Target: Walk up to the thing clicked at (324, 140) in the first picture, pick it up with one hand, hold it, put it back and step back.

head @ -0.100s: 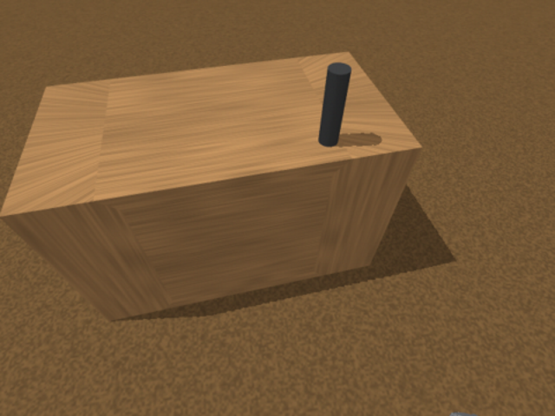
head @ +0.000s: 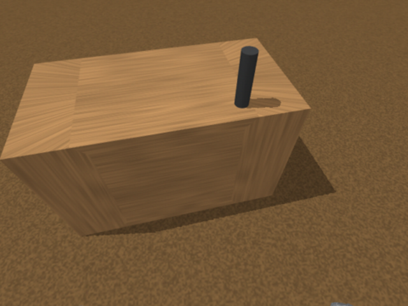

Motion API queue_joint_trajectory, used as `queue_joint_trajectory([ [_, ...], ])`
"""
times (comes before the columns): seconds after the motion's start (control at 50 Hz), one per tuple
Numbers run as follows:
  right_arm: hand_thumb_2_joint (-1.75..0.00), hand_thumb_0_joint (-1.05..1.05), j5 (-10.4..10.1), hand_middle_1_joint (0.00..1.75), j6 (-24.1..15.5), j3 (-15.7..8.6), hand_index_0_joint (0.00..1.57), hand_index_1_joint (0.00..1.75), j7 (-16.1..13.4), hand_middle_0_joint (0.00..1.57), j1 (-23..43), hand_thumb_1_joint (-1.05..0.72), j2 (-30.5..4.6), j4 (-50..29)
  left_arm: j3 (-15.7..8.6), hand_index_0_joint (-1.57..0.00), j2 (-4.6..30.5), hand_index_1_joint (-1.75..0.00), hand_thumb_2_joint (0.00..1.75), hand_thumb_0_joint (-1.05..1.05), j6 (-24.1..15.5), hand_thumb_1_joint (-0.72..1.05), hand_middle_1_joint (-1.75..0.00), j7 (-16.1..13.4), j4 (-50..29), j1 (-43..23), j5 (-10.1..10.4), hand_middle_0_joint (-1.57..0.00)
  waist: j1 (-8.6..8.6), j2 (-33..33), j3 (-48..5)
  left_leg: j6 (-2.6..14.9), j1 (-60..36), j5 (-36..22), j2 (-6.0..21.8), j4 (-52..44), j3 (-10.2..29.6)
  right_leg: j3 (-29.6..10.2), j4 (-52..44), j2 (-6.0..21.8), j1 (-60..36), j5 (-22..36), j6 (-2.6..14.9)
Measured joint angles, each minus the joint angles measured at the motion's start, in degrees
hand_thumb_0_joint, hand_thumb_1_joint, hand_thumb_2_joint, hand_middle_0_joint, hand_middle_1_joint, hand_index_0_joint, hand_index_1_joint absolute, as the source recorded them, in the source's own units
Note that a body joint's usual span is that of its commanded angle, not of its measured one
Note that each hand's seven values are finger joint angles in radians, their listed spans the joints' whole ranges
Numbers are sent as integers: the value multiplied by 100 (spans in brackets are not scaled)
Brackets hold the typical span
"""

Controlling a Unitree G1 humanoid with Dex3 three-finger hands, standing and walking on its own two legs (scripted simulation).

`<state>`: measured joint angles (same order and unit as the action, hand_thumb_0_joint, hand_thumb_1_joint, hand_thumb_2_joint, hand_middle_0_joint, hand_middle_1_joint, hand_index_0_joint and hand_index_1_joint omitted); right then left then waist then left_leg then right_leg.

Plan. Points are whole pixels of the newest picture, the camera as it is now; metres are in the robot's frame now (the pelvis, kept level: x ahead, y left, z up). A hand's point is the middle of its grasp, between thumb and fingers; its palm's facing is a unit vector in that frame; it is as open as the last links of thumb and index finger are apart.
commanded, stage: stand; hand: right
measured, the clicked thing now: (245, 79) +0.79 -0.14 -0.03
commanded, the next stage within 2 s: walk up in 1.02 s
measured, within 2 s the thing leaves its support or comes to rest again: neither
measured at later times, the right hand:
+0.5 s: hand out of the picture +0.09 -0.25 -0.16, palm faces -0.02 +0.94 -0.34, open 7.4 cm
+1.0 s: hand out of the picture +0.09 -0.25 -0.16, palm faces -0.02 +0.94 -0.34, open 7.4 cm
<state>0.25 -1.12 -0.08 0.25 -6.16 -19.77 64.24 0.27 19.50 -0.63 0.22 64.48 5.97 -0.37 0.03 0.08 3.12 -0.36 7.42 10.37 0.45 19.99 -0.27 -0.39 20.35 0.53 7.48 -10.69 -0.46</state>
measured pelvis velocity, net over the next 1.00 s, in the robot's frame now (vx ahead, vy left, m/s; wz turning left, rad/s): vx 0.01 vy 0.00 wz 0.00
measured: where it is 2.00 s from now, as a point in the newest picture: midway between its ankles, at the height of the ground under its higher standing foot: (217, 279)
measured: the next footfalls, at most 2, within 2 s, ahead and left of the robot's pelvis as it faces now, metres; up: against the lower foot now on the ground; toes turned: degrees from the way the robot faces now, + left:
right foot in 1.26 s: +0.11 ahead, -0.16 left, +0.00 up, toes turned +2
left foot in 1.68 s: +0.29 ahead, +0.09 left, +0.00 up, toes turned +13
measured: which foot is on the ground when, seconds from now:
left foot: down 0.00-1.00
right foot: down 0.00-1.00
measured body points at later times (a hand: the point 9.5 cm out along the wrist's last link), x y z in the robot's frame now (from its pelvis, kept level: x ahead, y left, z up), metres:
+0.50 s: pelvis +0.01 +0.00 +0.00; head +0.02 +0.00 +0.45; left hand +0.09 +0.30 -0.13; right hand +0.09 -0.30 -0.13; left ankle +0.01 +0.12 -0.75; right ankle +0.01 -0.12 -0.75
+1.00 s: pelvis +0.01 +0.00 +0.00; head +0.02 +0.00 +0.45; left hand +0.08 +0.30 -0.13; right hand +0.09 -0.30 -0.13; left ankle +0.01 +0.12 -0.75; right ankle +0.01 -0.12 -0.75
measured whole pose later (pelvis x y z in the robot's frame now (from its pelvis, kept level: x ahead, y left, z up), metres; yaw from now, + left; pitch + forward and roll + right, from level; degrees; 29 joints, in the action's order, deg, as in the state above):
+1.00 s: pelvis +0.01 +0.00 +0.00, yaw +0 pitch -2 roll +0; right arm 0.2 -0.9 -0.1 0.2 -6.4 -19.9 64.5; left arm -0.1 19.7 -0.5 0.1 64.5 6.3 -0.3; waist 0.1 0.1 3.0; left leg -0.5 5.8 10.3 0.6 18.3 0.0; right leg -0.1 18.6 0.4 5.7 -10.6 -0.3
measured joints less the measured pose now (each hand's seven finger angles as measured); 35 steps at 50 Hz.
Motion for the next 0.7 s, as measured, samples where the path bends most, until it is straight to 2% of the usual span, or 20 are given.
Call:
queue_joint_trajectory([
  [0.7, -90, 1, -4, 30, 16, -4, 20, 30, -11, 20, 27, -90, -18, 31, -29, -20, 3, -30, 90, 0, 12, 90, -30, -14, -1, -14, 5, -20, 4, 0, -12, -23, -142, 3, 12, -146, 22, 24, -135, -10, -144, -16, 16],
])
